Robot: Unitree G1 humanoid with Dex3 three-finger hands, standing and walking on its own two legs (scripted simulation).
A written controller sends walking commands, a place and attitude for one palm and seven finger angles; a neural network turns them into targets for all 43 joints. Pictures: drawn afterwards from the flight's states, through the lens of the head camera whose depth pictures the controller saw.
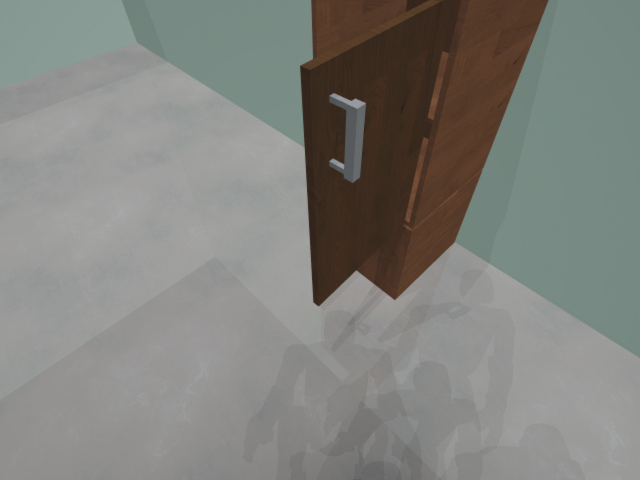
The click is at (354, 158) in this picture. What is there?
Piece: cupboard door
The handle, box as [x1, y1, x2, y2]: [329, 93, 365, 182]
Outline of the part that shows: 333,93 329,96 329,101 346,110 345,157 343,164 332,159 329,161 329,165 344,174 344,177 352,182 359,177 365,103 357,99 350,101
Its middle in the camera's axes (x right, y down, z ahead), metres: +0.04 -0.15 +0.60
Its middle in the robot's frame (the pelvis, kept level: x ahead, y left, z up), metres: +0.57 -0.01 +0.12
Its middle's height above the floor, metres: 0.90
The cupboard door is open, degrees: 93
